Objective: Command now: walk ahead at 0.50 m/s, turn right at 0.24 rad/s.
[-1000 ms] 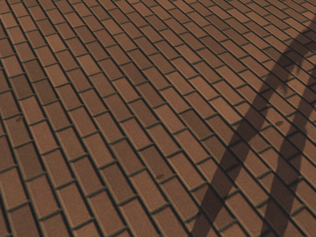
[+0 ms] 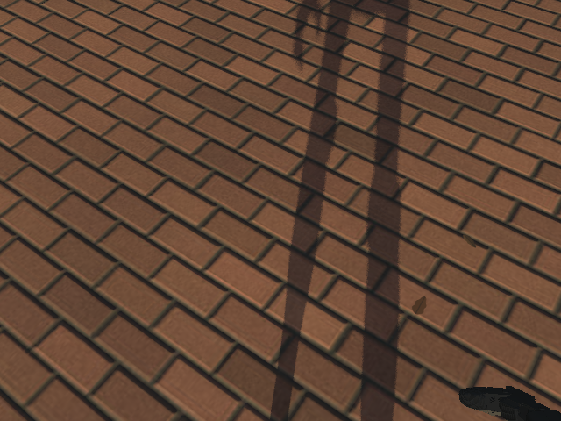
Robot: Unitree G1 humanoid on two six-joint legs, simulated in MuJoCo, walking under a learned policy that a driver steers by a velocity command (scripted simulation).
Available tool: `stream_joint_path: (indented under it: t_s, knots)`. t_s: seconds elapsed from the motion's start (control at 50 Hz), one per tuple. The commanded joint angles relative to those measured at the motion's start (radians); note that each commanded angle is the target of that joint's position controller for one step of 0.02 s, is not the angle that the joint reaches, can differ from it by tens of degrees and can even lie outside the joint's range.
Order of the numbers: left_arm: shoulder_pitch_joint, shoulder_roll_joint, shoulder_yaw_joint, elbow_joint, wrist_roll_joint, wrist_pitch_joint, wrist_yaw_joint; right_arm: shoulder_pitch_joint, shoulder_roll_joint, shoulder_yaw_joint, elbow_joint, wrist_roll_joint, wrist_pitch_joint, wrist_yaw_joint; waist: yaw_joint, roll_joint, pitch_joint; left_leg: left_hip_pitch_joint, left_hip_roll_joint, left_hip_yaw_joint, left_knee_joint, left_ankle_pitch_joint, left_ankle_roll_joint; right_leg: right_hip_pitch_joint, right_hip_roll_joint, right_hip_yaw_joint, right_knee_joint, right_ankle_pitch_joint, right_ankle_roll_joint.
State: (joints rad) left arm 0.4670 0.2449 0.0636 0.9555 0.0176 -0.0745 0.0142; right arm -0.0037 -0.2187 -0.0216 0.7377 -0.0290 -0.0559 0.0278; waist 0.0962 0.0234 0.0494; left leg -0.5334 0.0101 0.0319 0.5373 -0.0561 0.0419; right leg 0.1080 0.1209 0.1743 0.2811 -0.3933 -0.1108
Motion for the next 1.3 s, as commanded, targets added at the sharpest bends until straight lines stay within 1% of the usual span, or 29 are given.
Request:
stream_joint_path:
  t_s: [0.02, 0.04, 0.06, 0.08, 0.1, 0.12, 0.18, 0.24, 0.36, 0.46, 0.52, 0.56, 0.58, 0.6, 0.62, 0.64, 0.66, 0.7, 0.8, 0.92, 1.02, 1.08, 1.12, 1.14, 1.16, 1.18, 1.2, 1.24, 1.3]
  knots:
    - [-0.035, 0.163, 0.029, -0.048, 0.003, -0.020, -0.003, 0.309, -0.167, -0.058, 0.032, -0.002, -0.032, -0.031, -0.205, -0.076, -0.175, 0.461, 0.000, -0.020, -0.084, -0.024, 0.069, -0.127, -0.197, 0.027, 0.422, 0.945, -0.025]
    - [0.000, 0.089, 0.010, -0.080, 0.001, -0.023, -0.006, 0.463, -0.244, -0.073, 0.043, -0.024, -0.035, -0.045, -0.232, 0.055, -0.322, 0.681, 0.243, -0.290, -0.063, -0.117, 0.113, -0.286, -0.128, -0.027, 0.721, 0.552, -0.014]
    - [0.177, 0.035, 0.006, -0.059, -0.045, -0.014, -0.011, 0.445, -0.305, -0.093, 0.068, -0.031, -0.024, -0.031, -0.132, 0.316, -0.384, 0.840, 0.432, -0.768, -0.217, -0.144, 0.258, -0.583, 0.038, -0.081, 0.996, -0.142, 0.025]
    - [0.094, 0.113, 0.012, -0.045, -0.005, -0.003, -0.004, 0.348, -0.199, -0.075, 0.046, -0.002, -0.014, -0.019, -0.116, 0.090, -0.233, 0.701, 0.378, -0.746, -0.271, -0.323, 0.225, -0.674, -0.046, -0.034, 1.043, -0.060, 0.010]
    - [-0.020, 0.112, 0.013, -0.070, 0.002, -0.004, -0.012, 0.261, -0.132, -0.058, 0.033, 0.009, -0.016, -0.015, -0.111, 0.006, -0.102, 0.551, 0.332, -0.566, -0.290, -0.298, 0.201, -0.675, -0.081, -0.044, 0.997, 0.036, 0.014]
    - [-0.068, 0.093, 0.007, -0.085, 0.002, -0.004, -0.018, 0.239, -0.106, -0.049, 0.041, 0.001, -0.021, -0.012, -0.100, -0.024, -0.057, 0.473, 0.284, -0.458, -0.312, -0.180, 0.180, -0.659, -0.110, -0.054, 0.952, 0.078, 0.016]
    - [-0.069, 0.063, 0.001, -0.088, 0.021, 0.021, -0.037, 0.296, -0.091, -0.039, 0.092, 0.011, -0.042, -0.014, -0.068, 0.055, -0.047, 0.396, 0.207, -0.284, -0.349, 0.039, 0.148, -0.599, -0.148, -0.090, 0.862, 0.104, 0.036]
    - [-0.133, 0.048, -0.005, -0.105, 0.026, 0.031, -0.048, 0.358, -0.110, -0.043, 0.124, 0.022, -0.056, -0.012, -0.069, 0.055, -0.028, 0.411, 0.197, -0.217, -0.388, 0.104, 0.162, -0.683, -0.177, -0.134, 0.812, 0.154, 0.056]
    - [-0.396, 0.020, -0.028, -0.187, 0.018, 0.028, -0.057, 0.465, -0.110, -0.038, 0.169, 0.025, -0.050, -0.014, -0.125, 0.048, 0.022, 0.460, 0.151, -0.113, -0.416, 0.220, 0.141, -0.770, -0.204, -0.212, 0.530, 0.343, 0.094]
    - [-0.529, 0.021, -0.036, -0.230, 0.011, 0.020, -0.054, 0.537, -0.121, -0.036, 0.202, 0.018, -0.044, -0.025, -0.159, 0.052, 0.036, 0.550, 0.182, -0.122, -0.364, 0.321, 0.144, -0.717, -0.169, -0.233, 0.343, 0.366, 0.079]
    - [-0.502, 0.042, -0.029, -0.232, 0.009, 0.005, -0.046, 0.510, -0.146, -0.042, 0.203, 0.011, -0.036, -0.035, -0.123, 0.055, 0.024, 0.591, 0.209, -0.156, -0.275, 0.451, 0.137, -0.626, -0.139, -0.221, 0.270, 0.276, 0.053]
    - [-0.309, 0.075, -0.011, -0.171, 0.015, -0.011, -0.029, 0.473, -0.161, -0.046, 0.199, 0.016, -0.031, -0.034, -0.034, 0.036, -0.074, 0.558, 0.167, -0.134, -0.061, 0.581, 0.107, -0.361, -0.091, -0.235, 0.164, 0.267, 0.023]
    - [-0.156, 0.124, 0.006, -0.131, 0.034, -0.024, -0.015, 0.466, -0.141, -0.040, 0.186, 0.025, -0.033, -0.031, 0.022, -0.002, -0.178, 0.420, 0.120, -0.107, 0.136, 0.423, 0.089, -0.113, -0.177, -0.157, 0.155, 0.274, -0.008]
    - [-0.024, 0.221, 0.027, -0.131, 0.062, -0.028, -0.001, 0.496, -0.055, -0.019, 0.138, 0.049, -0.034, -0.028, 0.040, -0.156, -0.333, 0.165, 0.020, -0.043, 0.455, -0.031, 0.058, 0.161, -0.473, 0.176, 0.129, 0.181, -0.068]
    - [-0.045, 0.246, 0.041, -0.121, 0.035, -0.008, -0.009, 0.575, -0.066, -0.029, 0.145, 0.058, -0.022, -0.035, -0.009, -0.275, -0.391, -0.027, -0.072, -0.041, 0.658, -0.468, 0.053, 0.197, -0.595, 0.477, 0.016, 0.134, -0.147]
    - [-0.140, 0.154, 0.022, -0.145, 0.016, 0.001, -0.015, 0.512, -0.129, -0.046, 0.157, 0.031, -0.007, -0.039, -0.038, -0.119, -0.234, -0.080, 0.000, -0.094, 0.708, -0.397, 0.060, 0.058, -0.540, 0.364, -0.008, 0.044, -0.120]
    - [-0.215, 0.089, 0.004, -0.153, 0.009, -0.004, -0.018, 0.449, -0.104, -0.044, 0.148, 0.026, -0.007, -0.029, -0.055, -0.080, -0.110, -0.079, 0.033, -0.097, 0.680, -0.321, 0.056, -0.086, -0.489, 0.222, -0.053, 0.066, -0.095]
    - [-0.243, 0.047, -0.007, -0.138, 0.006, -0.019, -0.013, 0.422, -0.079, -0.047, 0.143, 0.007, 0.012, -0.014, -0.099, -0.102, -0.026, -0.022, 0.076, -0.090, 0.611, -0.259, 0.043, -0.237, -0.409, 0.037, -0.114, 0.190, -0.040]
    - [-0.177, 0.070, 0.004, -0.102, -0.006, -0.052, -0.007, 0.346, -0.056, -0.052, 0.110, -0.002, 0.050, 0.013, -0.123, -0.089, -0.013, -0.098, 0.095, -0.066, 0.593, -0.127, 0.015, -0.235, -0.379, -0.153, -0.157, 0.376, -0.033]
    - [-0.103, 0.073, 0.002, -0.066, 0.000, -0.047, -0.004, 0.142, -0.044, -0.040, 0.038, -0.001, 0.049, 0.031, -0.089, -0.087, 0.035, -0.157, 0.084, -0.010, 0.339, 0.055, 0.001, -0.181, -0.351, -0.309, -0.148, 0.507, -0.021]
    - [-0.022, 0.105, 0.008, -0.031, 0.003, -0.031, 0.009, 0.002, -0.043, -0.028, -0.024, -0.009, 0.045, 0.044, -0.048, -0.088, 0.059, -0.127, 0.056, 0.082, 0.150, 0.007, 0.049, -0.043, -0.392, -0.382, -0.094, 0.662, -0.013]
    - [-0.031, 0.140, 0.015, -0.026, 0.006, -0.013, 0.018, 0.036, -0.062, -0.037, -0.027, -0.012, 0.046, 0.036, -0.081, -0.119, 0.015, -0.009, -0.022, 0.139, 0.103, -0.138, 0.105, 0.019, -0.402, -0.432, 0.058, 1.041, -0.001]
    - [-0.042, 0.172, 0.024, -0.029, 0.007, 0.007, 0.018, 0.186, -0.096, -0.058, 0.012, -0.013, 0.039, 0.024, -0.147, -0.130, -0.081, 0.168, -0.094, 0.148, 0.060, -0.228, 0.153, 0.015, -0.405, -0.445, 0.320, 1.177, 0.001]
    - [-0.059, 0.176, 0.025, -0.041, 0.002, 0.015, 0.014, 0.335, -0.127, -0.077, 0.060, -0.021, 0.028, 0.012, -0.219, -0.085, -0.164, 0.381, -0.108, 0.112, -0.034, -0.185, 0.185, -0.091, -0.386, -0.460, 0.551, 1.030, 0.026]
    - [-0.052, 0.116, 0.010, -0.087, -0.011, 0.011, 0.007, 0.442, -0.236, -0.111, 0.079, -0.033, 0.027, -0.004, -0.248, 0.046, -0.266, 0.669, 0.115, -0.203, -0.076, -0.310, 0.265, -0.397, -0.326, -0.461, 0.877, 0.591, 0.068]
    - [-0.086, 0.078, 0.009, -0.163, -0.011, -0.001, -0.010, 0.390, -0.322, -0.130, 0.056, -0.006, 0.035, -0.006, -0.185, 0.197, -0.311, 0.837, 0.339, -0.751, -0.220, -0.207, 0.400, -0.764, -0.097, -0.321, 1.181, -0.153, 0.122]
    - [-0.213, 0.122, 0.013, -0.190, 0.002, -0.011, -0.015, 0.400, -0.296, -0.124, 0.059, 0.012, 0.046, -0.011, -0.219, 0.023, -0.235, 0.791, 0.322, -0.665, -0.257, -0.130, 0.376, -0.870, -0.156, -0.158, 1.184, -0.070, 0.113]
    - [-0.198, 0.097, 0.004, -0.181, -0.009, -0.027, -0.016, 0.310, -0.198, -0.096, 0.068, 0.019, 0.038, -0.022, -0.129, -0.056, -0.057, 0.544, 0.247, -0.439, -0.280, 0.060, 0.294, -0.810, -0.231, -0.153, 1.004, 0.061, 0.104]
    - [-0.154, 0.087, 0.004, -0.173, 0.033, 0.023, -0.022, 0.264, -0.154, -0.076, 0.056, 0.031, 0.009, -0.024, -0.064, -0.028, -0.057, 0.402, 0.144, -0.308, -0.305, 0.219, 0.254, -0.675, -0.246, -0.153, 0.882, 0.077, 0.136]
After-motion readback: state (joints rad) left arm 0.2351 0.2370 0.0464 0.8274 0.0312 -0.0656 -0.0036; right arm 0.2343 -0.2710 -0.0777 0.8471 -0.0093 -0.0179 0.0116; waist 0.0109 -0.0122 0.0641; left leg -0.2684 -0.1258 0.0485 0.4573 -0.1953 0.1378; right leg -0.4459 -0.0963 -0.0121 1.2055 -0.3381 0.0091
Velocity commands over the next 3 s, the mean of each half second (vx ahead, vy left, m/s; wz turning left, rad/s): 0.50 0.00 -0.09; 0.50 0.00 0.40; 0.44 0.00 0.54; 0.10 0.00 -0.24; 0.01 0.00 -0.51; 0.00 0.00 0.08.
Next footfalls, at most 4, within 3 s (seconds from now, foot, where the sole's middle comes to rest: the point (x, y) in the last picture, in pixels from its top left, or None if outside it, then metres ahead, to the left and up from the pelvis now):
0.02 left None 0.19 0.10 -0.76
0.58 right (363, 413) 0.47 -0.09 -0.76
1.14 left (271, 314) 0.70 0.14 -0.76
1.64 right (283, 224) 0.98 0.14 -0.76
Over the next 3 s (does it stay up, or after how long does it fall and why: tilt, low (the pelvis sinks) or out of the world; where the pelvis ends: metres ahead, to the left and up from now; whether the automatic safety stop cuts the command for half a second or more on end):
stays up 0.80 0.16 0.01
